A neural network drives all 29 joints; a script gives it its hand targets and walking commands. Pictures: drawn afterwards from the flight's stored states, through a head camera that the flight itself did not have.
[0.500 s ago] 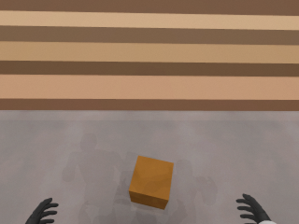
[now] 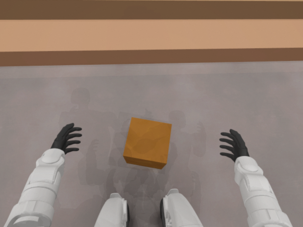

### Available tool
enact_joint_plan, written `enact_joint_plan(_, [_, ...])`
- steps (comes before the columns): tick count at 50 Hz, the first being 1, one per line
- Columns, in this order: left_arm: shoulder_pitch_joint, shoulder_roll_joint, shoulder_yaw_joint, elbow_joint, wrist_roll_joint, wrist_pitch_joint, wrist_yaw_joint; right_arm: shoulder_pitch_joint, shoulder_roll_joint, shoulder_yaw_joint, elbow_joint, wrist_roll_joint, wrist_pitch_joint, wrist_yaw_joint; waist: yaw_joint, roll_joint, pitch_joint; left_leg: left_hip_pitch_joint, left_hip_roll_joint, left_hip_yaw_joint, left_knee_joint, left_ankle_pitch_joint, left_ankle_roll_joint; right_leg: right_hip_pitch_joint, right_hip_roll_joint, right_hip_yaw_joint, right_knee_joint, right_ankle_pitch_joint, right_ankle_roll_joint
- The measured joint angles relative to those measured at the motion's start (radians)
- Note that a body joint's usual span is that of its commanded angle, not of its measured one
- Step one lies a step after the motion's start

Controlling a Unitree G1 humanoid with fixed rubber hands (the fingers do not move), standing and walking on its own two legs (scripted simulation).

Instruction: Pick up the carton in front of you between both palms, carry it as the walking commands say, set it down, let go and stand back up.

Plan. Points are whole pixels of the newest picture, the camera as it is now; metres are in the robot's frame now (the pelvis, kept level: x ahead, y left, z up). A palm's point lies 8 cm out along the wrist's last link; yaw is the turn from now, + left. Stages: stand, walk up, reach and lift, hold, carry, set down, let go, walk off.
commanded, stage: reach and lift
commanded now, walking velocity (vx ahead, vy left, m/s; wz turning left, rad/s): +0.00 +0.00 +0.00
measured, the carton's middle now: (147, 145) +0.45 -0.03 -0.58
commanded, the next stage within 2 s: none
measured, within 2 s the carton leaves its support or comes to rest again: neither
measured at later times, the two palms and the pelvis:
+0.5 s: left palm (95, 102) +0.51 +0.16 -0.14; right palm (208, 122) +0.42 -0.22 -0.15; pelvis -0.06 +0.01 -0.06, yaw +0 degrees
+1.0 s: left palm (106, 129) +0.49 +0.16 -0.38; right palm (192, 141) +0.41 -0.22 -0.37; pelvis -0.06 +0.01 -0.22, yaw -2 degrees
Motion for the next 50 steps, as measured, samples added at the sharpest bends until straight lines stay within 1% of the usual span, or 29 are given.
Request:
enact_joint_plan(6, [-0.248,0.019,0.011,0.089,-0.009,0.019,-0.004,-0.21,0.019,-0.036,0.033,0.026,0.02,-0.033,-0.022,0.006,0.009,-0.188,-0.002,-0.005,0.059,0.038,0.003,-0.184,-0.002,-0.004,0.054,0.039,0.004])
enact_joint_plan(11, [-0.476,0.049,0.027,0.191,-0.01,0.042,-0.012,-0.402,0.034,-0.072,0.078,0.033,0.049,-0.058,-0.042,0.012,0.02,-0.324,-0.007,-0.009,0.09,0.074,0.007,-0.315,-0.007,-0.007,0.084,0.072,0.007])
enact_joint_plan(18, [-0.755,0.083,0.056,0.327,0.011,0.039,-0.031,-0.641,0.075,-0.153,0.14,0.0,0.054,-0.086,-0.067,0.024,0.025,-0.491,-0.013,-0.016,0.137,0.097,0.011,-0.475,-0.012,-0.013,0.123,0.095,0.012])
enact_joint_plan(23, [-0.884,0.083,0.085,0.367,0.054,0.017,-0.03,-0.731,0.11,-0.214,0.135,-0.036,0.03,-0.088,-0.08,0.026,0.018,-0.588,-0.018,-0.018,0.156,0.098,0.015,-0.569,-0.016,-0.015,0.14,0.095,0.015])
enact_joint_plan(27, [-0.903,0.065,0.11,0.354,0.093,-0.009,-0.021,-0.729,0.131,-0.247,0.107,-0.058,-0.005,-0.074,-0.082,0.022,-0.004,-0.639,-0.019,-0.014,0.15,0.093,0.018,-0.621,-0.018,-0.01,0.136,0.09,0.019])
enact_joint_plan(32, [-0.857,0.022,0.146,0.334,0.127,-0.055,-0.005,-0.685,0.15,-0.285,0.113,-0.087,-0.068,-0.045,-0.074,0.023,-0.065,-0.714,-0.02,-0.011,0.17,0.071,0.02,-0.696,-0.017,-0.007,0.156,0.069,0.021])
enact_joint_plan(35, [-0.824,-0.005,0.16,0.333,0.14,-0.079,0.009,-0.665,0.155,-0.301,0.139,-0.101,-0.102,-0.033,-0.066,0.027,-0.11,-0.785,-0.019,-0.012,0.226,0.043,0.02,-0.768,-0.016,-0.006,0.21,0.042,0.024])
enact_joint_plan(39, [-0.792,-0.027,0.158,0.337,0.139,-0.104,0.033,-0.659,0.151,-0.304,0.181,-0.102,-0.134,-0.031,-0.057,0.03,-0.149,-0.906,-0.018,-0.019,0.35,-0.008,0.017,-0.887,-0.011,-0.006,0.334,-0.006,0.029])
enact_joint_plan(43, [-0.785,-0.015,0.116,0.326,0.093,-0.122,0.061,-0.675,0.13,-0.269,0.208,-0.058,-0.155,-0.045,-0.051,0.026,-0.14,-1.032,-0.017,-0.027,0.503,-0.057,0.012,-1.011,-0.004,-0.007,0.485,-0.055,0.029])
enact_joint_plan(50, [-0.845,0.074,-0.025,0.296,-0.055,-0.121,0.102,-0.744,0.066,-0.146,0.21,0.08,-0.15,-0.092,-0.051,0.008,-0.024,-1.213,-0.014,-0.034,0.774,-0.106,0.009,-1.189,0.005,-0.009,0.751,-0.107,0.022])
